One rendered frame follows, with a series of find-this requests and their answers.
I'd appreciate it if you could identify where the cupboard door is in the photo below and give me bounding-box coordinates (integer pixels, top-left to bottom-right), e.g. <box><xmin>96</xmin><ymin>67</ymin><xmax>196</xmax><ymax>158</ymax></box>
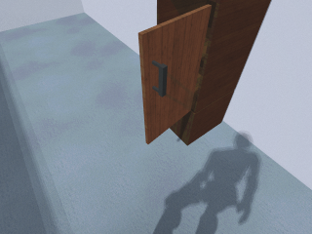
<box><xmin>138</xmin><ymin>4</ymin><xmax>212</xmax><ymax>144</ymax></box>

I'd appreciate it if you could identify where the handle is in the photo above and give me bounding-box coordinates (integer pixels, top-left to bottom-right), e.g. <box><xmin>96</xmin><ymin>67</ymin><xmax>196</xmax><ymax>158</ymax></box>
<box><xmin>151</xmin><ymin>60</ymin><xmax>168</xmax><ymax>97</ymax></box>

